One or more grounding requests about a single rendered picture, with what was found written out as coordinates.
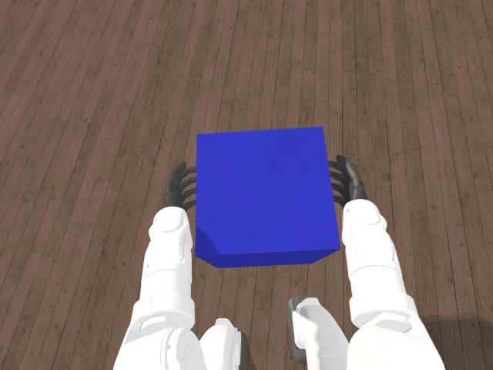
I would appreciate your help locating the right robot hand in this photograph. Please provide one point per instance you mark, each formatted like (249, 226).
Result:
(352, 188)

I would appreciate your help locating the robot left upper arm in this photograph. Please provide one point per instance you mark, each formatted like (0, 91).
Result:
(174, 348)

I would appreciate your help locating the right robot forearm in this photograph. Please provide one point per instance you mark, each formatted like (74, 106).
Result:
(378, 293)

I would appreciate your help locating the left robot shin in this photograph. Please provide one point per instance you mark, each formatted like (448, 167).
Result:
(224, 321)

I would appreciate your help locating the left robot forearm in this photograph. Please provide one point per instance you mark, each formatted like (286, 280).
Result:
(165, 296)

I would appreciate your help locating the left robot thigh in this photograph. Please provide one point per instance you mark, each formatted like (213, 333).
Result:
(221, 345)

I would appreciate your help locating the robot right upper arm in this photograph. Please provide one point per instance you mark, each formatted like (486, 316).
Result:
(377, 348)

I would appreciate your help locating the left robot hand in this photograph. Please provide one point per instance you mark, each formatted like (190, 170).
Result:
(173, 195)

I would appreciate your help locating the carton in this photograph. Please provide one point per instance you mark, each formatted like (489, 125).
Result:
(264, 198)

